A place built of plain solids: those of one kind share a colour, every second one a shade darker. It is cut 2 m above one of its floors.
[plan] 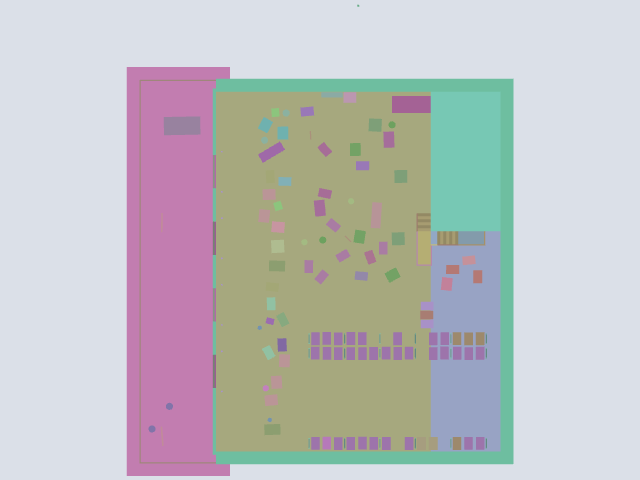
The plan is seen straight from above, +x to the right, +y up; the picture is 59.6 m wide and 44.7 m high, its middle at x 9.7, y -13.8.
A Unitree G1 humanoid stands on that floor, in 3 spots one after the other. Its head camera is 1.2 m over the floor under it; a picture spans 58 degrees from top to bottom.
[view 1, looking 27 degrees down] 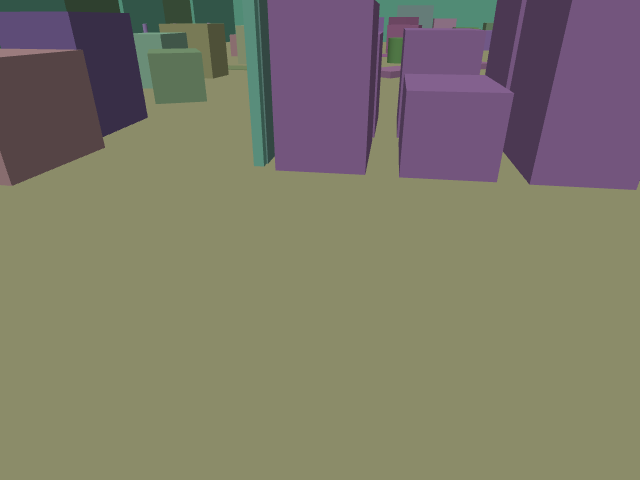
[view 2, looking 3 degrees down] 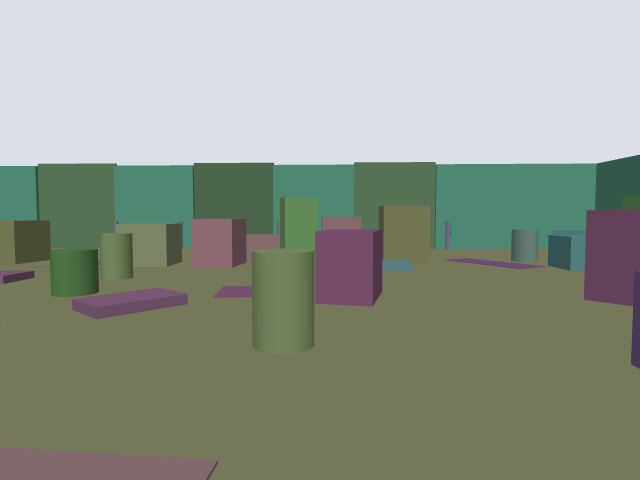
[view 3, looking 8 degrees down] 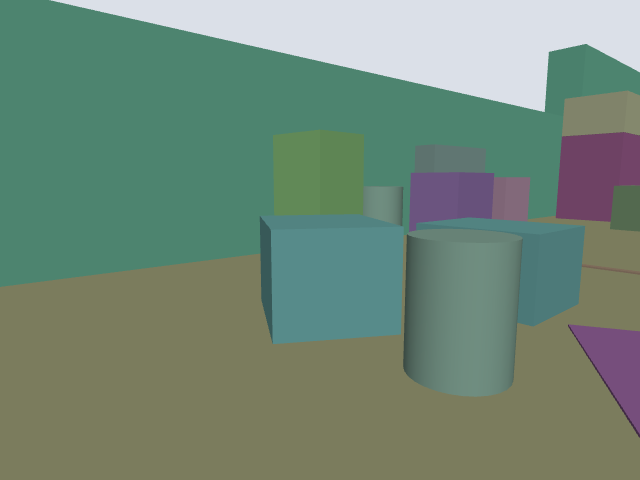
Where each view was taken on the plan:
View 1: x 9.84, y -28.54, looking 99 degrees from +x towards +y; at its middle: floor_hall_tile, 2.64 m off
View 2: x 16.61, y -9.71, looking -178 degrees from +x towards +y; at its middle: pallets_fore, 5.95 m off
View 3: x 2.21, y -5.94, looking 50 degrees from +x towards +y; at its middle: stillage_hall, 3.14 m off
